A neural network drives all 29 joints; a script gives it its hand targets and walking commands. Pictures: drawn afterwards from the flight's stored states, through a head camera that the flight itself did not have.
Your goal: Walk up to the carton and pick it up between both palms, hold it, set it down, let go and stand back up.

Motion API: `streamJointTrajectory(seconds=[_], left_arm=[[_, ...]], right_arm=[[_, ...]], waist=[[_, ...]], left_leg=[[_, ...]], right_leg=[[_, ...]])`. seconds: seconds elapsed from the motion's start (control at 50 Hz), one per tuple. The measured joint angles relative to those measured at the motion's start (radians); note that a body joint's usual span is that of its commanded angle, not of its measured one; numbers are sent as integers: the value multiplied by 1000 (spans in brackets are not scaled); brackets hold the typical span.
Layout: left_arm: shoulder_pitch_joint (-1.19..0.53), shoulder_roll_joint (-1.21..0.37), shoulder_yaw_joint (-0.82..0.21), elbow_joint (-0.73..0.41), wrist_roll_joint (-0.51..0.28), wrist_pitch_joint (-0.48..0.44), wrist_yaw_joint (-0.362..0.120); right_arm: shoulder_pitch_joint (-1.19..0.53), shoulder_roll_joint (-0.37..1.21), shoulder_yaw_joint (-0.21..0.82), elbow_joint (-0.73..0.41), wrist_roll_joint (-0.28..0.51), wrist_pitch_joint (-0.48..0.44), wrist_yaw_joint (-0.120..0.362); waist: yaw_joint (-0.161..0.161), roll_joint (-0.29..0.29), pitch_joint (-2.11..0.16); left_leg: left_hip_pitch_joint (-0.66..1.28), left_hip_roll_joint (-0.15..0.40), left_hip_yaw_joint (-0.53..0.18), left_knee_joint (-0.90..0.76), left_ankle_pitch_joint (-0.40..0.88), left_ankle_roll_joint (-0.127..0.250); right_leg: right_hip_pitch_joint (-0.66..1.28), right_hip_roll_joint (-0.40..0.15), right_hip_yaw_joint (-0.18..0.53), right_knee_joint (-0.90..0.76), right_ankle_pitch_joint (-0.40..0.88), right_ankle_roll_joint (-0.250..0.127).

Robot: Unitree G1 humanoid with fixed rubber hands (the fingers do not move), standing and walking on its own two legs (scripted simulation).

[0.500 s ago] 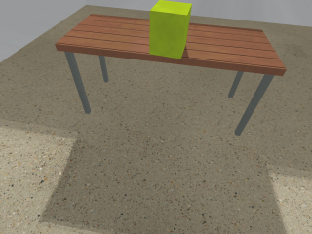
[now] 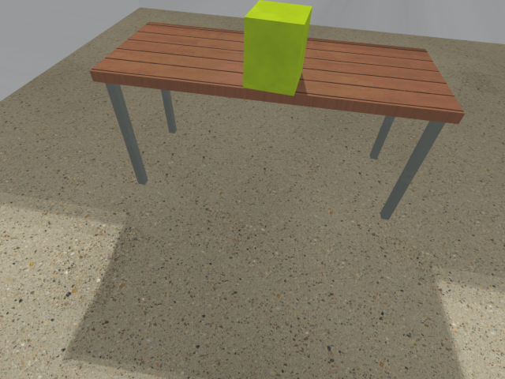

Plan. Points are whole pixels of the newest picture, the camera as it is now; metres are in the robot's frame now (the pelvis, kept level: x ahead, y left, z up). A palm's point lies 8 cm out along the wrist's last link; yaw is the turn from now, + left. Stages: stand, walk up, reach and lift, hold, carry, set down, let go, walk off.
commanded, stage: walk up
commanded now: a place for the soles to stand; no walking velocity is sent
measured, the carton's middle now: (276, 48) +1.22 -0.09 +0.02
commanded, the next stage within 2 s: none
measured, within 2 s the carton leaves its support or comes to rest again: neither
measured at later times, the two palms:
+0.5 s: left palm out of the picture +0.08 +0.13 -0.13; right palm out of the picture +0.12 -0.36 -0.16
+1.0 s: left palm (177, 275) +0.37 +0.16 -0.14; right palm (399, 266) +0.40 -0.34 -0.14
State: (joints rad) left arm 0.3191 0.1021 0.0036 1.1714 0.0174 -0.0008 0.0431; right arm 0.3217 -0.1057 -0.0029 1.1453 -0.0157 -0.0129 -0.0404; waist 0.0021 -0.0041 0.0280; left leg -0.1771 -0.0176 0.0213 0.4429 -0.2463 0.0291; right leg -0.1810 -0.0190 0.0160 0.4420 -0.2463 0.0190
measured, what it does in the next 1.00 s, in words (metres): walks ahead: right foot, then left foot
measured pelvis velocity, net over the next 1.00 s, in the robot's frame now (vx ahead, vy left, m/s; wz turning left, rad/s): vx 0.37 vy -0.09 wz -0.09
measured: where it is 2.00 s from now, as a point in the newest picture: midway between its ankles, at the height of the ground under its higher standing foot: (262, 270)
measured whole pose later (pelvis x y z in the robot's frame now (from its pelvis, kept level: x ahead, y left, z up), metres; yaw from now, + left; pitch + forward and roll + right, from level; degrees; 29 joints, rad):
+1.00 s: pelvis +0.37 -0.09 -0.02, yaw -5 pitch -4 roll +0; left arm 0.47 0.22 0.01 0.85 0.03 -0.05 0.00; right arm 0.27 -0.22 -0.03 0.86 -0.02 -0.05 -0.03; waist -0.02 0.00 0.11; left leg -0.31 0.00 0.16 0.62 -0.26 0.09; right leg -0.34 0.00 0.01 1.27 -0.45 -0.04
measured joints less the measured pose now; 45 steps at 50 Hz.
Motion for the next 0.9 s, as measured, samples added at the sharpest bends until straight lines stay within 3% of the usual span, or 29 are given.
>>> streamJointTrajectory(seconds=[0.04,0.08,0.16,0.28,0.34,0.38,0.42,0.48,0.62,0.7,0.78,0.84,0.88,0.9], left_arm=[[27,13,7,-18,16,-4,-12],[48,34,11,-39,36,-1,-23],[39,90,27,-97,47,-15,-49],[3,140,48,-187,34,-22,-67],[32,147,56,-219,34,-33,-60],[52,133,58,-227,31,-40,-44],[89,104,43,-223,11,-38,-26],[161,74,23,-209,1,-41,-20],[263,33,4,-196,24,-89,-30],[280,26,0,-207,26,-95,-32],[273,47,0,-226,39,-94,-27],[275,74,3,-234,47,-84,-24],[246,92,1,-239,42,-69,-28],[237,90,-3,-254,32,-60,-30]], right_arm=[[16,-6,-14,-20,-19,-8,5],[32,-23,-28,-33,-29,-17,0],[81,-61,-41,-31,-38,-36,-4],[152,-117,-48,-13,-45,-32,7],[163,-142,-44,-26,-58,-14,19],[147,-157,-33,-48,-60,1,31],[117,-166,-23,-87,-54,12,44],[49,-168,-10,-145,-42,-2,54],[-72,-161,-4,-234,-42,-16,68],[-108,-140,5,-253,-39,-4,69],[-142,-106,16,-266,-46,-7,69],[-154,-85,12,-279,-54,-23,62],[-161,-73,1,-286,-58,-37,53],[-156,-80,-4,-294,-50,-40,48]], waist=[[4,-9,-17],[-8,-4,-32],[-36,5,-26],[-34,19,-12],[-25,24,-29],[-12,57,-22],[2,82,-17],[19,80,-12],[28,59,26],[26,59,38],[37,52,49],[42,22,49],[31,-28,76],[25,-23,83]], left_leg=[[1,-1,17,19,-91,16],[12,13,32,7,-121,32],[60,41,40,-58,-91,34],[120,77,51,-34,-74,-6],[96,104,53,132,-239,-10],[9,119,-10,380,-363,10],[-99,82,-70,629,-337,6],[-231,53,-41,788,-218,-13],[-424,75,-11,627,29,-29],[-439,90,15,431,147,-36],[-377,79,58,238,191,-20],[-289,47,80,156,138,9],[-282,6,113,223,59,44],[-282,10,120,264,25,57]], right_leg=[[-46,3,12,112,-186,-18],[-125,12,-15,285,-259,-13],[-253,-1,-45,453,-202,4],[-267,-50,-41,336,-61,5],[-178,-46,-55,233,-64,-8],[-191,-13,-84,309,-74,-31],[-167,8,-108,332,-127,-48],[-71,27,-108,221,-110,-62],[125,42,-102,-21,-67,-66],[189,51,-108,-60,-103,-59],[249,54,-120,-55,-175,-44],[267,28,-114,28,-274,-27],[199,-29,-96,260,-329,-45],[132,-21,-68,434,-318,-48]])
